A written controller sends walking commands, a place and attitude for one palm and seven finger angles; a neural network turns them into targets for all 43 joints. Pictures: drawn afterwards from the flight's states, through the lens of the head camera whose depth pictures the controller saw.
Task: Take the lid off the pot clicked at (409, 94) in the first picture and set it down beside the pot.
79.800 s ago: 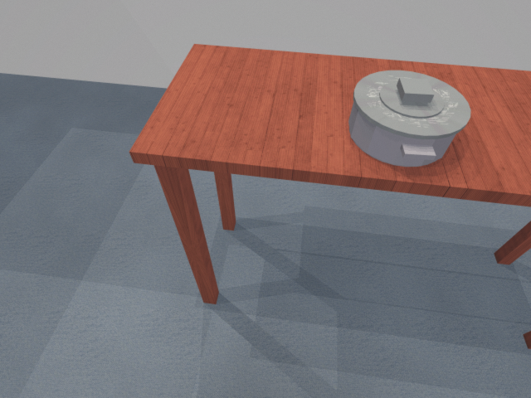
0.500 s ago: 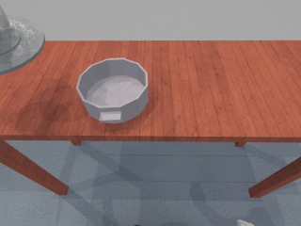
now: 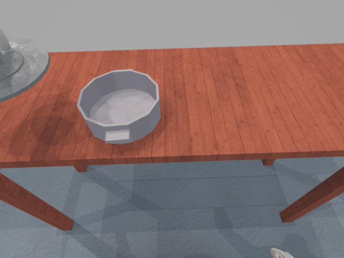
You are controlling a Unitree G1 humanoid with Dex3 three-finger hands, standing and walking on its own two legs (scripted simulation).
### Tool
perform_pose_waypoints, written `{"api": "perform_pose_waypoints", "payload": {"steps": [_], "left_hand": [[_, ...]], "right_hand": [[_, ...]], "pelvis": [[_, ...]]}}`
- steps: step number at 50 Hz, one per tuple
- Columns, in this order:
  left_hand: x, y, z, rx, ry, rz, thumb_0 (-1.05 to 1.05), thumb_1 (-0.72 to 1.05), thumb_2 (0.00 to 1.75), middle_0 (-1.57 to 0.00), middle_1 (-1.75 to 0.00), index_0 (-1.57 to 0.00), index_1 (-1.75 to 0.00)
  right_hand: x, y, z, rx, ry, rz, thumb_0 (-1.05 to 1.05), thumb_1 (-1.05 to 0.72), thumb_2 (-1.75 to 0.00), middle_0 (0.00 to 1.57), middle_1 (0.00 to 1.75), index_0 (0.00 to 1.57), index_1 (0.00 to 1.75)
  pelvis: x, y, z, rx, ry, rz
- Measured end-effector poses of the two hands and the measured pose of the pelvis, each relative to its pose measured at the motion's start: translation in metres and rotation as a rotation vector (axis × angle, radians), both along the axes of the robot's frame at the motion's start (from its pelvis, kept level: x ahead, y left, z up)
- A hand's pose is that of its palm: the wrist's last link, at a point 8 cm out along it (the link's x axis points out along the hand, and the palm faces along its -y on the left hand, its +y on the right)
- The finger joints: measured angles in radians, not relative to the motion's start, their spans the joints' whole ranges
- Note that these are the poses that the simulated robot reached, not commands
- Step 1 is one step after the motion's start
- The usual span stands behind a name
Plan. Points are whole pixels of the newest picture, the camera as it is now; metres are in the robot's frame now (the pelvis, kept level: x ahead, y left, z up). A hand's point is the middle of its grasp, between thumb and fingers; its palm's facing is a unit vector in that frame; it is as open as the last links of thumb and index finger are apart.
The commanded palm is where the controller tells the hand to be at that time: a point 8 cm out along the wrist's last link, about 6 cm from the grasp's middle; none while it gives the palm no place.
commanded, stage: lower the lid onto the table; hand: left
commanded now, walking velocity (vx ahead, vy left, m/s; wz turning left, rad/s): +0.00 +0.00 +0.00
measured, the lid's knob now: out of the picture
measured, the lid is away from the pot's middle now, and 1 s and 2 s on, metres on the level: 0.23 0.23 0.23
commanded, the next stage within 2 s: none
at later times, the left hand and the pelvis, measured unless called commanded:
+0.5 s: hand out of the picture +0.43 +0.34 +0.22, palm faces -0.29 -0.16 -0.94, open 8.9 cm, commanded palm +0.43 +0.35 +0.30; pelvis +0.00 +0.00 +0.00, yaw +0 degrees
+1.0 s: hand (7, 81) +0.44 +0.34 +0.19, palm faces -0.31 -0.18 -0.93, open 8.8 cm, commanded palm +0.44 +0.35 +0.27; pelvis +0.00 +0.00 +0.00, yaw +0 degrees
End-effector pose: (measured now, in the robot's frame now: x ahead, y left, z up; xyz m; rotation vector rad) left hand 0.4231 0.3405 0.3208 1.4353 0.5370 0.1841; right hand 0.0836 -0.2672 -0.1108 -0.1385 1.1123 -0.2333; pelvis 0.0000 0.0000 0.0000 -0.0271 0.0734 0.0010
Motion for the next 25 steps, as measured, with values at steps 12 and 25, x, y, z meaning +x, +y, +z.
{"api": "perform_pose_waypoints", "payload": {"steps": [12,25], "left_hand": [[-0.005,-0.001,-0.017,0.016,0.04,-0.02,-0.01,-0.02,1.09,-0.67,-0.72,-0.66,-0.75],[0.007,-0.002,-0.038,-0.029,0.092,-0.049,-0.01,-0.02,1.09,-0.67,-0.72,-0.66,-0.75]], "right_hand": [[0.005,-0.001,0.0,-0.011,-0.007,0.02,0.01,-0.9,-0.9,0.2,0.3,0.2,0.3],[-0.005,0.002,-0.002,-0.011,0.013,0.001,0.01,-0.9,-0.9,0.2,0.3,0.2,0.3]], "pelvis": [[-0.002,0.0,-0.001,-0.005,-0.008,0.013],[-0.001,0.0,-0.001,-0.005,0.0,0.006]]}}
